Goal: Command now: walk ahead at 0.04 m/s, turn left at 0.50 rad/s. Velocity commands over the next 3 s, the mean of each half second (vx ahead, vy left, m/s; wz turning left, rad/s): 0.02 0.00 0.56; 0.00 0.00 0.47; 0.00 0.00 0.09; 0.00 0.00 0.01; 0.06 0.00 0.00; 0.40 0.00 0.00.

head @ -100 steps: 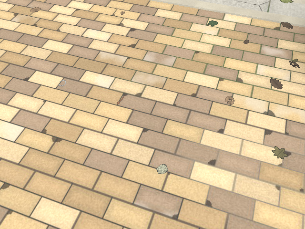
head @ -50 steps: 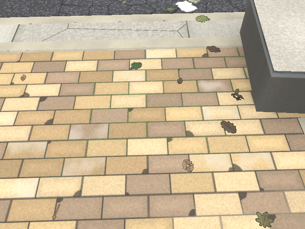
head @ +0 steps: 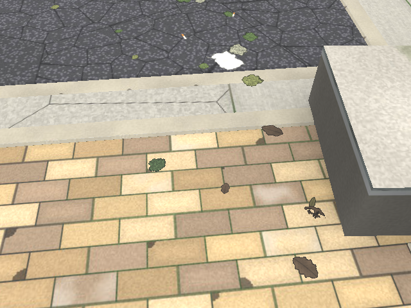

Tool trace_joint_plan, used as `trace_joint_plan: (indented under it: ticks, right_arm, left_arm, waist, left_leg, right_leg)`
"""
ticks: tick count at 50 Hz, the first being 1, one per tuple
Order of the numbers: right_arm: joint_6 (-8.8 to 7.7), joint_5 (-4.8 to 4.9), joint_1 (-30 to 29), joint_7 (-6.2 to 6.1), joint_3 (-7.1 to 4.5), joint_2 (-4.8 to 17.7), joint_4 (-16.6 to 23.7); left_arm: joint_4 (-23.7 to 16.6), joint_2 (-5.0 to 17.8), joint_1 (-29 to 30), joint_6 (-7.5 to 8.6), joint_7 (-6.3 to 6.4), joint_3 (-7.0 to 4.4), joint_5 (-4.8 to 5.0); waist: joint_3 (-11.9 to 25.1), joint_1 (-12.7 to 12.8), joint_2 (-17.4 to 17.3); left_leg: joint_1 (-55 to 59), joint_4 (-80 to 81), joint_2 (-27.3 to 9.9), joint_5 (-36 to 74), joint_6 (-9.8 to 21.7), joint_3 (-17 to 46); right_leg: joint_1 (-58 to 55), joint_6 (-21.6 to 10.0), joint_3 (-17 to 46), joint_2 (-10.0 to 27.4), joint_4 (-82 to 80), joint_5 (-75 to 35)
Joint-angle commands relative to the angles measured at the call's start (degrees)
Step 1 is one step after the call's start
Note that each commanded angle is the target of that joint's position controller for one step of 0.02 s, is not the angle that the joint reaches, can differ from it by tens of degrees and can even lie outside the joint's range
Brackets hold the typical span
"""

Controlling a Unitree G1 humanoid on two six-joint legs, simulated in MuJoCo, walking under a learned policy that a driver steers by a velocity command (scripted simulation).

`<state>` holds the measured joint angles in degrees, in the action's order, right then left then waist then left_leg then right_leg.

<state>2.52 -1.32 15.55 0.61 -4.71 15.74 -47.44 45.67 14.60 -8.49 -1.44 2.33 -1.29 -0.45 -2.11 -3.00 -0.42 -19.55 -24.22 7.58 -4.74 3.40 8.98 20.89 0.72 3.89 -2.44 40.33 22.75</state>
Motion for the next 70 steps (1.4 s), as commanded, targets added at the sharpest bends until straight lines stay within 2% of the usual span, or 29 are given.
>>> trace_joint_plan:
  ticks: [1,2,3,4,5,7,10,14,23,25,26,27,28,29,30,32,35,44,50,51,52,53,54,56,58,61,64,66,70]
  right_arm:
    - [0.24,0.47,-3.02,-0.06,-2.17,8.5,4.11]
    - [0.23,1.07,-3.06,-0.25,-1.82,7.25,4.56]
    - [0.07,1.54,0.37,-0.39,-0.95,3.44,5.01]
    - [-0.23,1.36,-0.36,-0.92,-1.47,4.63,5.37]
    - [-0.29,-0.51,-0.97,-0.9,-2.41,8.86,4.9]
    - [0.35,-0.42,2.05,-0.36,-2.55,7.82,3.05]
    - [1.45,0.02,0.87,0.8,-2.03,7.1,3.39]
    - [2.09,0.56,-4.76,1.71,-1.1,6.01,6.0]
    - [1.76,1.56,-6.07,2.09,-0.02,5.21,9.15]
    - [0.68,0.45,-2.85,1.29,-0.13,5.9,8.32]
    - [-0.29,-0.49,-1.16,0.61,-1.27,11.54,8.45]
    - [-0.62,0.36,1.38,0.67,-3.16,19.06,8.83]
    - [-0.56,0.9,3.68,0.53,-2.91,16.28,8.12]
    - [-0.4,1.03,0.22,0.18,-1.77,12.95,8.32]
    - [-0.12,0.86,-4.18,-0.19,-1.06,10.78,9.02]
    - [-0.11,1.21,-6.22,-0.71,-0.59,9.45,9.68]
    - [-0.46,1.38,-3.29,-0.4,-0.97,10.55,9.1]
    - [-0.81,0.07,0.1,-0.81,-0.42,10.1,7.79]
    - [-0.55,0.29,-3.3,-1.15,0.68,9.01,6.61]
    - [-0.64,0.85,-4.07,-1.41,1.23,7.95,6.44]
    - [-1.1,0.86,-2.34,-1.44,2.11,5.3,6.43]
    - [-1.37,1.14,2.12,-1.39,2.49,3.54,6.04]
    - [-0.69,0.66,0.67,-1.82,1.74,6.77,4.69]
    - [-0.15,0.75,-1.11,-1.48,1.6,6.45,3.74]
    - [0.03,0.61,-1.03,-0.85,2.03,5.11,2.71]
    - [-0.39,0.61,-0.45,-1.21,2.94,3.58,0.18]
    - [-1.06,0.29,-2.6,-1.8,2.49,7.64,-1.37]
    - [-1.36,0.87,-2.37,-1.62,2.93,5.54,-3.23]
    - [-1.85,0.68,-2.56,-2.18,3.23,5.58,-6.17]
  left_arm:
    - [-2.02,4.41,-7.48,1.69,0.91,-1.0,0.49]
    - [-1.77,6.29,-9.21,2.19,1.34,-1.51,0.19]
    - [-2.98,11.21,-7.94,2.28,1.8,-2.43,-0.69]
    - [-5.5,14.75,-0.79,1.96,1.54,-3.08,-1.24]
    - [-5.24,11.7,-0.93,1.84,1.16,-2.62,-1.63]
    - [-6.08,6.85,1.89,2.04,0.64,-1.32,-0.77]
    - [-6.5,6.87,-0.67,1.95,0.64,-1.41,-1.01]
    - [-5.0,8.92,-6.68,1.68,0.45,-2.54,-1.03]
    - [-4.79,12.15,-4.69,1.19,-1.51,-4.29,-1.06]
    - [-4.24,11.78,-4.97,0.79,-1.6,-4.42,-0.42]
    - [-5.15,8.74,-6.92,0.38,-1.87,-3.76,-0.95]
    - [-9.45,5.48,-2.14,-0.58,-1.02,-2.49,-1.2]
    - [-8.91,7.77,-0.8,-1.26,-0.54,-2.8,-1.36]
    - [-7.94,7.84,-1.55,-1.38,-0.82,-3.0,-0.47]
    - [-6.98,8.32,-2.42,-0.97,-1.11,-3.22,-0.05]
    - [-5.84,9.64,-4.35,-0.74,-1.59,-3.71,-1.26]
    - [-6.08,8.56,-4.12,-1.11,-2.0,-3.5,-0.93]
    - [-6.82,7.08,-0.78,-1.34,-1.34,-2.62,-0.39]
    - [-5.34,5.72,-4.38,-0.6,-0.57,-1.75,0.38]
    - [-4.58,5.12,-6.18,-0.04,-0.27,-1.42,0.0]
    - [-4.83,7.41,-5.72,0.75,0.26,-1.5,-1.04]
    - [-6.32,11.67,-1.93,1.15,0.2,-1.79,-1.1]
    - [-5.47,10.31,-2.09,1.08,-0.4,-1.56,-0.67]
    - [-5.01,6.66,0.21,1.61,-1.02,-0.16,-0.49]
    - [-4.09,6.74,0.87,1.69,-0.76,0.15,-0.6]
    - [-2.45,7.96,-0.62,1.41,-0.85,-0.18,-0.25]
    - [-1.59,7.33,-3.09,1.72,-1.4,-0.3,-0.01]
    - [0.06,6.81,-1.61,1.43,-1.19,-0.19,-0.01]
    - [2.48,6.64,-2.15,1.42,-1.25,-0.29,-0.11]
  waist:
    - [3.8,4.56,-7.89]
    - [3.67,5.11,-5.33]
    - [4.68,2.48,5.65]
    - [0.24,1.76,13.5]
    - [0.17,1.08,7.03]
    - [1.16,-1.3,4.46]
    - [2.85,0.84,7.89]
    - [3.49,4.72,9.0]
    - [4.91,4.18,11.55]
    - [5.49,1.37,6.26]
    - [5.55,1.61,-8.05]
    - [3.55,0.07,-16.74]
    - [4.36,-1.52,-8.55]
    - [1.63,0.84,-6.72]
    - [0.03,2.95,-5.87]
    - [2.09,3.7,-7.74]
    - [4.1,3.04,-5.07]
    - [3.23,0.81,-6.1]
    - [3.15,3.67,-5.38]
    - [3.21,5.07,-3.98]
    - [4.23,3.64,1.43]
    - [4.44,-0.11,10.12]
    - [4.67,2.38,10.49]
    - [1.99,1.88,8.64]
    - [1.68,1.33,10.38]
    - [3.42,1.4,7.76]
    - [2.19,4.41,2.11]
    - [0.61,2.73,0.37]
    - [1.49,3.22,-1.08]
  left_leg:
    - [0.48,7.08,-12.69,-9.44,4.72,19.74]
    - [-2.64,4.67,-9.99,-14.5,1.73,18.07]
    - [-6.66,-6.69,-4.27,-24.0,-1.59,10.31]
    - [-14.52,-19.79,3.97,-26.71,-3.15,-2.7]
    - [-10.76,-30.15,-1.62,-25.61,-3.7,-2.31]
    - [-9.2,-38.75,-2.16,-20.78,-4.27,-3.53]
    - [-12.69,-42.59,-3.26,-19.02,-6.23,-6.0]
    - [-14.35,-34.81,-4.87,-20.26,-7.59,-7.27]
    - [2.56,-11.8,-5.54,-19.52,-3.22,-13.83]
    - [12.52,3.27,-5.4,-6.91,-1.46,-11.48]
    - [20.18,9.29,-17.61,-0.53,1.09,6.07]
    - [17.59,7.26,-30.19,21.35,10.43,21.87]
    - [17.7,6.0,-28.95,22.73,13.97,18.19]
    - [14.91,6.03,-25.09,19.48,13.07,13.08]
    - [12.94,6.61,-20.54,15.29,10.31,9.11]
    - [13.91,5.97,-16.62,18.75,8.58,6.36]
    - [15.68,5.57,-16.48,18.28,8.86,7.82]
    - [14.01,4.97,-17.08,12.37,9.84,12.62]
    - [8.57,1.41,-15.46,15.28,6.87,14.28]
    - [5.62,0.32,-13.97,10.75,4.37,13.92]
    - [2.28,-2.56,-11.11,1.96,1.16,11.56]
    - [-0.72,-7.08,-3.48,-14.37,-1.02,3.71]
    - [4.14,-11.11,-2.54,-23.57,-1.49,-1.0]
    - [5.7,-13.59,-3.7,-21.73,-2.14,-1.54]
    - [6.92,-10.15,-4.51,-17.77,-2.83,-3.11]
    - [11.75,2.18,-4.94,-6.82,-3.45,-4.96]
    - [13.98,2.12,-10.24,3.41,-2.91,0.54]
    - [9.56,3.88,-9.79,-0.41,-2.36,0.69]
    - [10.31,5.3,-10.15,0.78,-1.99,0.94]
  right_leg:
    - [-9.49,-1.92,-1.12,-1.96,-14.34,-3.63]
    - [-14.2,-3.05,1.73,1.13,-22.36,-4.67]
    - [-17.26,-6.13,14.75,14.29,-29.37,2.23]
    - [-10.7,-11.29,26.57,23.96,-32.86,-2.17]
    - [-6.99,-13.71,21.51,23.98,-28.94,-15.18]
    - [-7.91,-11.6,9.7,17.12,-25.09,-28.51]
    - [-14.7,-11.39,2.78,14.43,-21.97,-38.46]
    - [-22.45,-12.83,2.21,16.99,-20.34,-40.52]
    - [-16.03,-10.57,-3.48,19.34,-15.02,-36.82]
    - [-9.12,-5.19,-7.67,17.42,-6.99,-26.01]
    - [3.16,-0.94,-12.72,12.08,7.32,-6.44]
    - [14.35,1.28,-9.68,2.57,15.32,14.46]
    - [14.19,1.29,-3.62,4.59,22.0,13.67]
    - [14.05,1.12,-2.32,5.22,23.43,8.92]
    - [13.18,1.09,-1.51,5.9,21.32,3.71]
    - [11.41,1.74,-2.37,4.92,21.75,-0.97]
    - [11.7,2.34,-2.13,4.03,20.96,-2.3]
    - [6.5,1.0,-2.04,2.8,7.66,-0.38]
    - [-8.97,-1.62,-3.11,0.94,-11.61,-4.32]
    - [-15.19,-2.2,-1.96,2.19,-21.43,-12.29]
    - [-19.99,-3.31,5.65,9.68,-25.41,-15.15]
    - [-20.58,-7.54,16.61,19.8,-25.73,-28.95]
    - [-12.78,-13.65,17.35,22.86,-24.31,-32.06]
    - [-9.89,-12.82,12.56,17.88,-25.06,-27.11]
    - [-10.78,-9.9,8.13,13.71,-23.48,-27.71]
    - [-12.98,-7.57,5.83,11.16,-20.01,-29.57]
    - [-9.77,-4.17,4.42,7.48,-21.27,-18.83]
    - [-13.01,-3.75,2.96,6.7,-20.54,-16.84]
    - [-14.37,-4.04,2.88,7.24,-19.92,-19.66]
